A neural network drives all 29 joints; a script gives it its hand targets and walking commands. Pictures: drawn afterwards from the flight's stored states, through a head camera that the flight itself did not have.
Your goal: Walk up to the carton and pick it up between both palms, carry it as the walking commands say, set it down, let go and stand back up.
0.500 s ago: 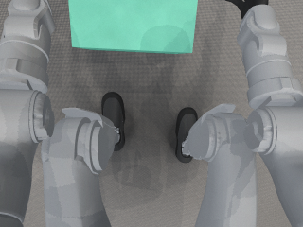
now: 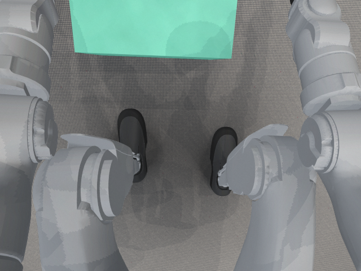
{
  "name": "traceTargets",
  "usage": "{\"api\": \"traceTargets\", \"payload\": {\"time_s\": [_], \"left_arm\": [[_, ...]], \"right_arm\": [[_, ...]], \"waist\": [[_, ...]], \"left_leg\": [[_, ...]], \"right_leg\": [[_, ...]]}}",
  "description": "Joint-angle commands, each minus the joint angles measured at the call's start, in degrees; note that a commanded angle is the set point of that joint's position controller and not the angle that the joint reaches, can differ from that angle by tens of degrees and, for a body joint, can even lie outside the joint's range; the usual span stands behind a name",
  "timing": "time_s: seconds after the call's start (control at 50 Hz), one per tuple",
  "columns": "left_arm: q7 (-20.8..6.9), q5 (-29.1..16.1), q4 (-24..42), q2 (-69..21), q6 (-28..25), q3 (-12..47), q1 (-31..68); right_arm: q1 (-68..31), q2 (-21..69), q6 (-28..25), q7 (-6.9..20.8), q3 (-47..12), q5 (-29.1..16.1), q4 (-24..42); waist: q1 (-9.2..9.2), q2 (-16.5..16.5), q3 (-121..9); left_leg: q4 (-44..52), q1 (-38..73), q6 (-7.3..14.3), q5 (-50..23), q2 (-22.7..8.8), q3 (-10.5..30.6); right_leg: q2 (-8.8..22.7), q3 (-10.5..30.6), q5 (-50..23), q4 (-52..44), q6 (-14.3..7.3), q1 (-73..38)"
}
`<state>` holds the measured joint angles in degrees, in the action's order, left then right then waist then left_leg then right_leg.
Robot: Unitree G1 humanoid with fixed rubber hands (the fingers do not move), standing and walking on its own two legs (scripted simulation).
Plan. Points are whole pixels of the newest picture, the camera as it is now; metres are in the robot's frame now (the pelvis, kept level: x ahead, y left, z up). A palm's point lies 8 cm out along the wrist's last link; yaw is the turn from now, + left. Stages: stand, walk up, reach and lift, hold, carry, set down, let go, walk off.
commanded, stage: reach and lift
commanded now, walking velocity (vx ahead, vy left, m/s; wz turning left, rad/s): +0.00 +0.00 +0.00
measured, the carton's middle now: (156, 9) +0.52 +0.07 -0.28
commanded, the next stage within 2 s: none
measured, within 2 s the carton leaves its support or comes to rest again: leaves its support in 1.32 s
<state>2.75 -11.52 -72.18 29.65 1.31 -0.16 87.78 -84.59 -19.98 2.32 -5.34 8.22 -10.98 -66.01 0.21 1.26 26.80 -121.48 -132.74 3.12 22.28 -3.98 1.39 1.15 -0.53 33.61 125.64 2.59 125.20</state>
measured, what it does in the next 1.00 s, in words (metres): stands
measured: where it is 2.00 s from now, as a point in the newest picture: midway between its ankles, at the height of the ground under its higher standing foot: (179, 165)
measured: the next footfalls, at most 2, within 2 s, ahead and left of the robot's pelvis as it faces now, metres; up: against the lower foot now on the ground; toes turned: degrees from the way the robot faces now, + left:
none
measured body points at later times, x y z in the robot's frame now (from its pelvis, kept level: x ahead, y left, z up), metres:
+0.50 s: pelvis +0.00 +0.00 +0.00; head +0.38 +0.04 +0.23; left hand +0.55 +0.23 -0.20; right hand +0.57 -0.13 -0.18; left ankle +0.16 +0.12 -0.33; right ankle +0.12 -0.13 -0.33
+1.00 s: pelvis +0.00 +0.00 +0.00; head +0.38 +0.04 +0.23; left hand +0.55 +0.23 -0.20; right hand +0.57 -0.12 -0.18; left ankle +0.16 +0.12 -0.33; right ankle +0.12 -0.13 -0.33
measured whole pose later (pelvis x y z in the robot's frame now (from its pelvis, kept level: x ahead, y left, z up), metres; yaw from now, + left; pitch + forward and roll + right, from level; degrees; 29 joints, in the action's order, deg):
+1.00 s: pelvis +0.00 +0.00 +0.00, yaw +0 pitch +33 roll -4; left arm 2.9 -12.7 -74.2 28.5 3.3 2.7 90.2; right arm -87.5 -14.9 1.9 -6.1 8.7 -11.0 -67.5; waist 0.2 1.7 26.7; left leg -122.0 -132.9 3.1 22.5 -4.0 1.6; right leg 0.5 -0.5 33.6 126.1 2.4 125.5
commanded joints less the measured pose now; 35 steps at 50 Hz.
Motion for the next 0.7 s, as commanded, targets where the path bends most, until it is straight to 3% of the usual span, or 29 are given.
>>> {"api": "traceTargets", "payload": {"time_s": [0.0, 0.02, 0.06, 0.08, 0.1, 0.14, 0.16, 0.18, 0.22, 0.24, 0.26, 0.28, 0.32, 0.34, 0.36, 0.38, 0.4, 0.42, 0.44, 0.46, 0.48, 0.5, 0.54, 0.56, 0.6, 0.62, 0.64, 0.66, 0.68], "left_arm": [[0.21, -5.31, 1.01, 6.26, -1.04, -1.33, 13.04], [-0.6, -6.73, 5.86, 1.82, -0.92, 1.78, 15.28], [-0.5, -6.59, 4.68, -0.03, -1.08, 2.67, 15.0], [-1.08, -7.08, 4.11, -1.33, -0.94, 3.5, 15.51], [-0.35, -5.62, 3.52, 0.89, -1.48, 1.88, 14.53], [-0.5, -6.43, 8.22, 1.4, -1.91, 1.5, 18.89], [-0.94, -7.81, 4.39, -2.53, -1.38, 3.83, 16.59], [-1.02, -5.95, 6.19, -2.04, -1.82, 3.82, 16.74], [-0.92, -8.74, 8.61, -4.67, -1.95, 5.64, 21.2], [-0.65, -7.2, 6.85, -5.12, -1.87, 5.17, 20.18], [-1.02, -7.03, 3.07, -3.93, -1.14, 4.26, 18.15], [-0.98, -7.61, 6.76, -6.16, -1.13, 6.68, 19.34], [-1.85, -7.7, 9.05, -7.42, -2.07, 5.79, 21.41], [-1.21, -5.76, 6.76, -2.97, -2.02, 3.43, 20.88], [-1.59, -6.94, 4.4, -8.18, -1.51, 5.31, 19.05], [-0.61, -5.2, 5.26, -5.07, -2.37, 3.63, 19.29], [-1.3, -6.37, 2.81, -9.06, -1.95, 6.26, 17.87], [-2.01, -6.78, 3.86, -11.51, -2.26, 6.14, 19.89], [-2.4, -8.05, 4.31, -12.65, -2.32, 7.72, 19.14], [-2.48, -6.76, 5.46, -10.84, -2.81, 5.78, 21.96], [-3.64, -7.21, 6.78, -17.17, -2.57, 7.61, 23.5], [-3.36, -7.24, 5.38, -17.31, -2.46, 7.29, 22.12], [-5.14, -7.48, 6.64, -23.68, -2.37, 10.77, 25.59], [-7.08, -7.22, 4.2, -30.54, -1.41, 10.97, 25.2], [-8.64, -5.59, 4.04, -31.74, -0.63, 9.79, 26.36], [-9.26, -5.79, 7.56, -37.78, -0.51, 10.53, 28.79], [-10.21, -4.85, 7.55, -39.44, 0.14, 10.91, 28.02], [-10.73, -3.22, 6.74, -39.44, 0.53, 7.84, 25.94], [-10.62, -3.52, 9.05, -40.31, 0.52, 10.11, 28.92]], "right_arm": [[-13.12, -1.29, -1.7, -0.28, -3.68, -5.38, 2.49], [-12.43, -1.58, -1.4, 0.6, -2.98, -3.85, -1.15], [-11.66, -4.35, -2.31, -0.09, -2.09, -3.76, 2.34], [-12.56, -0.94, -2.14, -0.3, -2.46, -1.96, 1.3], [-10.47, 1.21, -2.18, -0.15, -2.57, -3.42, -0.82], [-14.14, 2.36, -1.95, 0.21, -4.25, -3.19, 2.39], [-12.75, 1.9, -1.87, 0.55, -2.49, -2.27, -0.06], [-12.43, 3.28, -2.08, 0.53, -3.6, -3.39, -1.71], [-14.71, 3.69, -2.62, 0.25, -5.07, -3.39, 1.43], [-15.25, 1.87, -2.82, -0.25, -3.24, -2.88, 3.76], [-12.86, 0.82, -2.13, -0.66, -2.83, -1.36, -2.14], [-11.26, 1.01, -2.07, -0.29, -0.2, -0.87, -1.15], [-12.24, 3.24, -2.64, 0.27, -0.06, 1.72, -1.06], [-13.65, 3.97, -2.67, -0.1, -1.25, -0.7, -0.27], [-11.43, 2.81, -2.53, -0.26, 0.84, 0.73, -3.36], [-14.37, 2.53, -3.2, -0.7, 0.22, 1.69, -0.19], [-12.03, 3.24, -3.28, -0.36, 0.03, 1.58, -2.71], [-15.92, 9.91, -3.36, 0.64, -3.53, -0.82, 1.81], [-16.21, 8.45, -4.3, 0.47, -3.52, -0.83, 3.94], [-12.54, 12.86, -2.97, 0.97, -4.67, -0.14, -2.29], [-17.4, 14.16, -3.68, 1.71, -5.03, 0.9, 3.16], [-16.67, 14.55, -3.1, 1.72, -3.73, 0.0, 0.24], [-21.03, 22.21, -3.06, 3.32, -6.02, -0.83, 1.14], [-20.33, 27.79, -2.11, 5.28, -5.64, 0.93, -0.46], [-24.49, 32.72, -1.32, 7.15, -7.25, 0.27, 2.94], [-20.75, 35.12, -1.27, 7.88, -5.47, 1.65, 4.06], [-23.69, 38.55, -0.51, 8.86, -7.35, 0.71, 4.36], [-24.2, 39.81, 0.21, 9.56, -5.96, 1.97, 3.59], [-27.18, 39.47, -0.31, 10.12, -5.95, 0.12, 5.62]], "waist": [[2.99, -2.35, -64.62], [-1.91, -1.96, -62.73], [-3.92, -6.93, -66.79], [-4.51, -3.84, -64.24], [-0.58, -4.96, -64.06], [-0.96, -2.27, -66.45], [-3.44, -1.23, -65.04], [-1.54, -5.6, -63.77], [-3.23, -2.85, -66.67], [-2.16, -6.89, -67.32], [-2.64, -5.8, -64.39], [-5.88, -8.01, -65.1], [-6.26, -4.25, -62.08], [-3.02, -4.1, -64.16], [-6.02, -7.07, -63.6], [-3.45, -3.6, -61.6], [-4.81, -6.37, -61.59], [-2.8, -2.94, -64.27], [-3.3, -5.93, -66.37], [-3.54, -3.54, -62.71], [-4.73, -1.77, -65.63], [-1.18, -5.61, -64.74], [-2.44, -5.47, -64.13], [-4.95, -2.8, -62.21], [-0.62, -0.89, -62.11], [-3.19, -4.4, -62.4], [-1.52, -5.61, -60.61], [-1.3, -1.71, -57.45], [-1.84, -6.8, -61.1]], "left_leg": [[3.21, 44.78, -3.48, -8.51, 2.0, 0.71], [4.88, 45.9, -3.6, -6.23, 2.66, 1.59], [1.39, 49.03, -4.57, -11.76, 1.99, 1.6], [2.69, 45.93, -3.78, -10.84, 2.8, 2.14], [4.22, 44.35, -4.22, -9.24, 2.99, 0.87], [3.32, 43.23, -3.81, -7.73, 3.09, 1.05], [4.58, 45.14, -3.53, -7.35, 3.24, 1.09], [3.32, 43.69, -4.24, -8.41, 2.99, 0.52], [2.47, 46.23, -3.76, -12.18, 3.13, 1.25], [2.98, 46.88, -4.39, -13.15, 3.16, 1.18], [2.55, 45.88, -4.63, -9.99, 3.44, 0.89], [4.03, 48.28, -4.74, -10.11, 3.34, 2.47], [3.77, 42.03, -4.37, -9.95, 4.21, 0.66], [3.16, 41.93, -4.27, -9.03, 4.02, 0.32], [4.61, 44.69, -4.82, -8.35, 4.06, 1.88], [3.64, 42.39, -4.11, -7.18, 4.7, 0.53], [5.51, 42.86, -4.59, -9.08, 4.38, 1.12], [4.4, 44.98, -3.77, -12.03, 4.82, 1.69], [2.66, 45.29, -4.44, -13.03, 4.45, 0.79], [2.6, 40.31, -4.07, -8.12, 4.2, 0.23], [3.55, 41.07, -3.86, -9.8, 5.08, 0.73], [3.65, 43.02, -4.37, -10.85, 5.23, 0.11], [3.62, 41.67, -3.94, -9.92, 4.95, 0.95], [3.63, 41.15, -3.7, -8.71, 4.96, 0.71], [3.82, 40.66, -3.02, -7.39, 4.96, 0.74], [2.89, 40.32, -3.46, -8.4, 5.45, 0.09], [2.29, 41.83, -2.99, -10.05, 4.89, 0.31], [4.44, 38.06, -2.63, -5.17, 5.26, 0.24], [3.77, 41.24, -2.85, -4.99, 5.04, 0.0]], "right_leg": [[-2.64, -2.14, -7.03, -9.92, -0.21, -12.66], [-3.24, -3.64, -6.08, -9.33, -0.52, -11.4], [-3.06, -2.28, -10.28, -8.94, -1.6, -10.59], [-3.06, -3.35, -9.43, -9.28, -0.51, -10.33], [-3.4, -2.77, -8.55, -9.66, -0.96, -12.96], [-3.42, -2.73, -8.7, -8.85, -0.77, -14.08], [-3.68, -4.13, -7.63, -9.66, -0.28, -13.04], [-3.75, -2.43, -9.14, -9.76, -1.06, -12.06], [-3.58, -2.96, -11.18, -9.37, -1.02, -13.08], [-3.89, -2.48, -11.16, -8.92, -1.48, -11.94], [-3.2, -2.72, -8.53, -9.77, -1.29, -10.88], [-3.93, -3.56, -9.69, -8.84, -1.46, -10.85], [-4.22, -2.85, -10.47, -10.99, -1.51, -12.7], [-4.01, -2.57, -10.88, -9.59, -1.07, -13.76], [-4.06, -3.5, -9.97, -9.25, -1.48, -12.45], [-4.1, -3.47, -9.01, -9.41, -1.2, -13.26], [-4.46, -3.04, -10.01, -9.83, -1.57, -13.22], [-4.35, -3.55, -10.39, -9.59, -1.03, -10.59], [-4.43, -2.07, -11.68, -9.91, -1.46, -14.56], [-4.24, -2.08, -10.42, -10.27, -1.25, -16.1], [-4.61, -3.83, -12.11, -9.82, -0.65, -16.78], [-4.79, -1.73, -11.16, -9.99, -1.86, -16.09], [-5.08, -2.67, -12.14, -9.42, -1.64, -14.13], [-5.42, -3.25, -10.8, -9.9, -1.84, -13.52], [-5.29, -3.28, -8.24, -9.29, -1.54, -12.33], [-6.44, -3.55, -9.36, -8.45, -2.49, -10.24], [-6.41, -2.7, -9.36, -8.54, -2.74, -8.12], [-6.65, -4.45, -5.82, -9.13, -1.7, -7.19], [-6.79, -3.78, -6.42, -7.95, -2.82, -8.02]]}}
